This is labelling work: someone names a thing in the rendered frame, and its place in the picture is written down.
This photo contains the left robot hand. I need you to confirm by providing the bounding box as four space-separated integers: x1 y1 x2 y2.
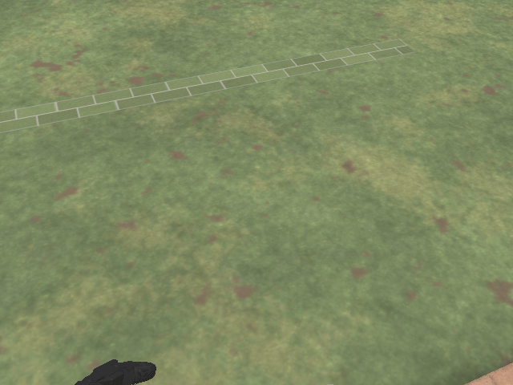
75 359 156 385

